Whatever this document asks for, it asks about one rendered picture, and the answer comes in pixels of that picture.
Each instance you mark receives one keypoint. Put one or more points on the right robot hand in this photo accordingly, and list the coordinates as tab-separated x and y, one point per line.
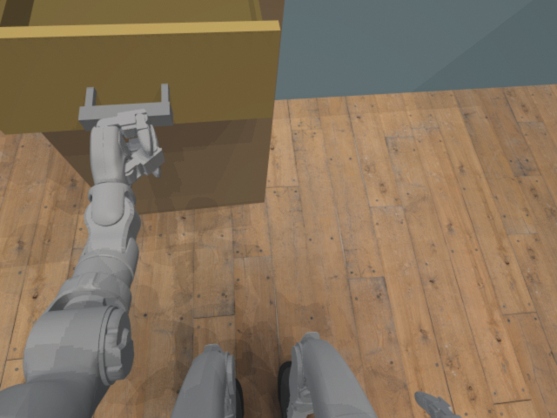
435	407

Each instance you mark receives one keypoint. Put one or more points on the robot left thigh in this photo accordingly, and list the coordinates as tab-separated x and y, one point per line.
209	380

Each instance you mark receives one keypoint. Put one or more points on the left robot shin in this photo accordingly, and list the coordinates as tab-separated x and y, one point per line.
230	405

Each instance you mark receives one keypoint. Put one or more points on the left robot hand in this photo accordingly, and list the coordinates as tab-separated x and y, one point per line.
109	152

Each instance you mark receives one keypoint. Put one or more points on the handle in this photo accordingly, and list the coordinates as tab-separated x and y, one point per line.
159	113

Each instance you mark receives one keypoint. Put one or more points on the robot left forearm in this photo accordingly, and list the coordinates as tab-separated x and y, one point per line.
107	265

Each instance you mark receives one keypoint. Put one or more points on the drawer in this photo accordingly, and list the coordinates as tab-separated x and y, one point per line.
218	57

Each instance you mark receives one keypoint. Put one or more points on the cabinet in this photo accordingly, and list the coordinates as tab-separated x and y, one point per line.
207	164

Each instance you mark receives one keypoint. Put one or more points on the left robot upper arm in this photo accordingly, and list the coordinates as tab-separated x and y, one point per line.
73	357

